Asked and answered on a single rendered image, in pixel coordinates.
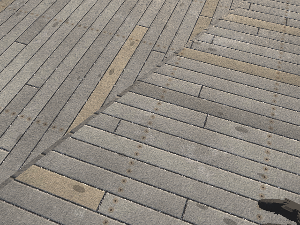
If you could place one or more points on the right robot hand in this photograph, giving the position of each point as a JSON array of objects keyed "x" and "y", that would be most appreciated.
[{"x": 287, "y": 208}]

